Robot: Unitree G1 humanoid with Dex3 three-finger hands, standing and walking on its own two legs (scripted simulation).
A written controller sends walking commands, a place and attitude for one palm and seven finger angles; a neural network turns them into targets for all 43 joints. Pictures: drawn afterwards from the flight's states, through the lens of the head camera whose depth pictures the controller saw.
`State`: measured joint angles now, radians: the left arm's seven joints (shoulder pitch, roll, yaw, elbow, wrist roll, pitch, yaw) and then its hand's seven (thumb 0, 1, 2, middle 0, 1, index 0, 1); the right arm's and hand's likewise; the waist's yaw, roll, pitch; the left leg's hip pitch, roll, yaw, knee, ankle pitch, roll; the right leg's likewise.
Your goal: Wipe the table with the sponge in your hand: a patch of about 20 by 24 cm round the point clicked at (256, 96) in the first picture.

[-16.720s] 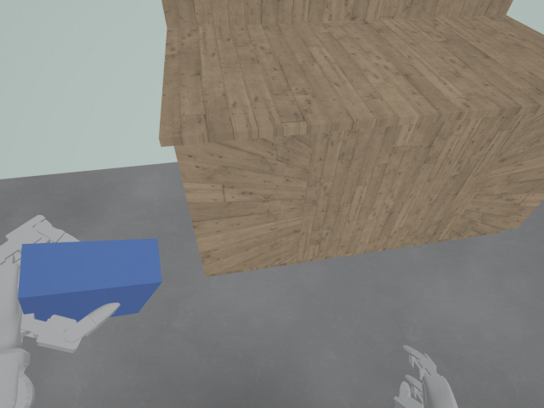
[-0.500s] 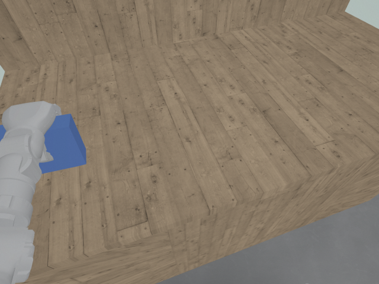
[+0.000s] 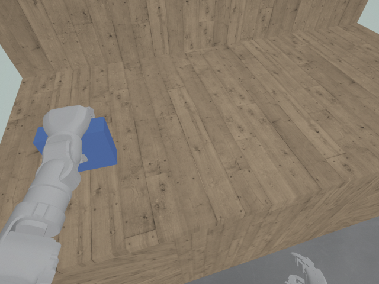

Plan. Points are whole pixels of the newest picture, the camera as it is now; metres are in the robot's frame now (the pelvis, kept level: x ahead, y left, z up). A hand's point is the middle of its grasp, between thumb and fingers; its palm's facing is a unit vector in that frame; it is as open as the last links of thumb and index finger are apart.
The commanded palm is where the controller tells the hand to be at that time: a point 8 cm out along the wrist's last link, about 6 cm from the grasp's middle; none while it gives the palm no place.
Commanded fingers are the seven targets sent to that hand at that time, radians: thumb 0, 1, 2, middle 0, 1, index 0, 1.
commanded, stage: slide across to the middle lane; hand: left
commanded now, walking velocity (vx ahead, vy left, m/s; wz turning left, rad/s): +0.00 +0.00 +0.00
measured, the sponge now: (83, 152) +0.38 +0.29 +0.05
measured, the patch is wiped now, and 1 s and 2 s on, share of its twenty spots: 0.50 0.65 0.80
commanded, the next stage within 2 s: wipe back along the middle lane in 0.08 s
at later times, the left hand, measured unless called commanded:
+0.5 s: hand (95, 145) +0.37 +0.25 +0.09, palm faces +0.01 -0.01 -1.00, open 9.2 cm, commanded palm +0.34 +0.23 +0.12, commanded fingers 0.00 0.10 1.30 -1.20 -1.60 -1.20 -1.60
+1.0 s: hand (94, 169) +0.31 +0.23 +0.09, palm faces +0.07 -0.03 -1.00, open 9.2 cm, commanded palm +0.28 +0.21 +0.11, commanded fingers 0.00 0.10 1.30 -1.20 -1.60 -1.20 -1.60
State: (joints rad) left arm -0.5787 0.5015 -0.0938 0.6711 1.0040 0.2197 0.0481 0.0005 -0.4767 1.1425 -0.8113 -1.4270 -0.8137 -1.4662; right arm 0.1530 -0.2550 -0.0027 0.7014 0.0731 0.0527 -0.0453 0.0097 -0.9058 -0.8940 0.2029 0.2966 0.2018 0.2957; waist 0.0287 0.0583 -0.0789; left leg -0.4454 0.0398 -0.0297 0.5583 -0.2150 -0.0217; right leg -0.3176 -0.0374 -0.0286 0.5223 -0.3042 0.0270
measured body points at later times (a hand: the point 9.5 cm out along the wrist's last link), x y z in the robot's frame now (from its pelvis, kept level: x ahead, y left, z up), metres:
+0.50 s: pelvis +0.02 -0.01 +0.00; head +0.02 -0.05 +0.45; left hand +0.37 +0.24 +0.15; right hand +0.19 -0.26 -0.11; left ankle +0.04 +0.13 -0.73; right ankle -0.03 -0.15 -0.73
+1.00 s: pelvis +0.00 -0.02 +0.00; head -0.02 -0.06 +0.45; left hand +0.30 +0.22 +0.14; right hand +0.22 -0.24 -0.09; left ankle +0.04 +0.13 -0.73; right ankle -0.03 -0.15 -0.73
